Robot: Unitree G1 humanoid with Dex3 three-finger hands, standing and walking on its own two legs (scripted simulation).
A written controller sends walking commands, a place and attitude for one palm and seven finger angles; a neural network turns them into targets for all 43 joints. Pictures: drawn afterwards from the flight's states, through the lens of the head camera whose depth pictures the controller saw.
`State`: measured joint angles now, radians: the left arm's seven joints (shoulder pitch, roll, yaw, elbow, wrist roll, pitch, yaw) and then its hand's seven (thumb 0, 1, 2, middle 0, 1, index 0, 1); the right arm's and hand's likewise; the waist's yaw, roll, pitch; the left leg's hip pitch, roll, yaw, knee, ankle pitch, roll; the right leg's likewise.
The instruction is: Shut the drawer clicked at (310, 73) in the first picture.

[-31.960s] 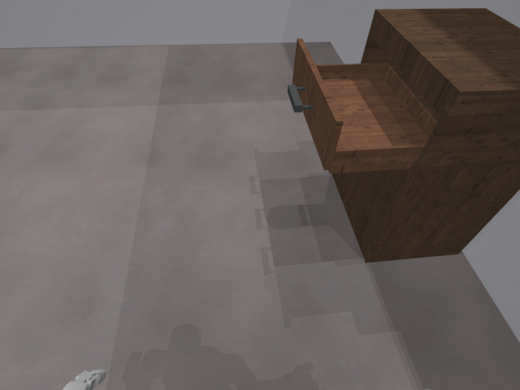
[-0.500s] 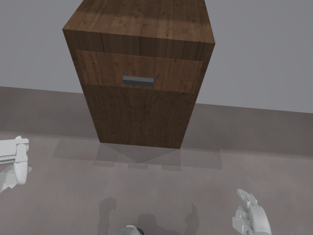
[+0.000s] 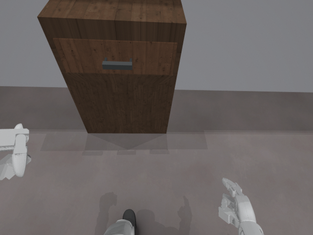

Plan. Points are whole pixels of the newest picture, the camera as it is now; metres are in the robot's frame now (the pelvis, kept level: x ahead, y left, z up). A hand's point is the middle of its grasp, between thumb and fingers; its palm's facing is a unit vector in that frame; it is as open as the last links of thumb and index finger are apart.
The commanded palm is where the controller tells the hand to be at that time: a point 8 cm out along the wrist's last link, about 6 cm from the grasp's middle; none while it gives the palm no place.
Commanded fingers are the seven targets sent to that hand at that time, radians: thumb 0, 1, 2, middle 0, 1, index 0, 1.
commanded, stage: stop stepping back and stand still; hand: left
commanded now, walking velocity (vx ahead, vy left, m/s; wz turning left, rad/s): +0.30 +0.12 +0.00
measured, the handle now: (118, 62) +0.82 +0.20 -0.09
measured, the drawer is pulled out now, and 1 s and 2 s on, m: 0.00 0.00 0.00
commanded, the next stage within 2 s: let the arm hang, fingers relaxed in 0.88 s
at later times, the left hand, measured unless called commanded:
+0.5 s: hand out of the picture +0.14 +0.23 +0.21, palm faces +0.30 -0.77 -0.56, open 3.2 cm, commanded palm +0.09 +0.29 +0.19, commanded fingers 0.00 0.90 0.90 -1.40 -1.60 -1.40 -1.60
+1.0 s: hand out of the picture +0.14 +0.28 +0.17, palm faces +0.32 -0.81 -0.50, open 3.2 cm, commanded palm none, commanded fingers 0.00 0.90 0.90 -1.32 -1.51 -1.32 -1.51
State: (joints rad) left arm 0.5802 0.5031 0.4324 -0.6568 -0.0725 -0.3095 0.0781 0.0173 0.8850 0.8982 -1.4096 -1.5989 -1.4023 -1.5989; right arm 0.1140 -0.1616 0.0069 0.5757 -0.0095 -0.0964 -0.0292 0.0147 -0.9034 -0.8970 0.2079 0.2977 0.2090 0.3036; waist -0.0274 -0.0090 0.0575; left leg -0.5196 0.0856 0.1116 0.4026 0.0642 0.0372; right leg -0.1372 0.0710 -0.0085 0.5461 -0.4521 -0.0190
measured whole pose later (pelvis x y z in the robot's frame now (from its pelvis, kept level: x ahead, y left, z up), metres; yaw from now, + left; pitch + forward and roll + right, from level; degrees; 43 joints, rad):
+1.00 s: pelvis -0.05 +0.03 +0.02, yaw +0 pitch +0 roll -1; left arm 0.61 0.43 0.37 -0.52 -0.02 -0.26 0.12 0.01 0.89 0.90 -1.41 -1.60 -1.40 -1.60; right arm 0.18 -0.21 0.00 0.63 0.00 -0.15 -0.05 0.01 -0.90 -0.90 0.20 0.30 0.21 0.30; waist -0.01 0.00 0.03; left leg -0.30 0.01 0.02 0.48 -0.18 0.02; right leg -0.20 0.02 -0.03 0.42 -0.22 -0.01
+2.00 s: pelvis -0.05 +0.02 +0.02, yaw +2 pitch -1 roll +0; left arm 0.11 0.27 0.02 1.11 0.01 -0.02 0.01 0.01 0.90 0.90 -0.21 -0.31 -0.20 -0.31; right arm 0.13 -0.26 -0.02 1.11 -0.02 0.00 -0.01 0.01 -0.91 -0.90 0.20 0.30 0.21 0.30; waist -0.01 0.02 0.05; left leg -0.21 -0.01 0.00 0.37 -0.14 0.02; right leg -0.14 0.00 -0.05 0.38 -0.22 -0.02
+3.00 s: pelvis -0.02 +0.01 +0.03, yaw +0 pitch -1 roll +0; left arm 0.12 0.29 0.02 1.13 0.01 -0.02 0.01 0.01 0.90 0.90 -0.21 -0.30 -0.20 -0.30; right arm 0.12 -0.29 -0.01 1.14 -0.01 0.00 -0.02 0.01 -0.91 -0.90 0.20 0.30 0.21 0.30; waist -0.01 0.01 0.06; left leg -0.14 0.02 0.01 0.32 -0.16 -0.01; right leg -0.06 0.03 -0.03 0.31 -0.22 -0.04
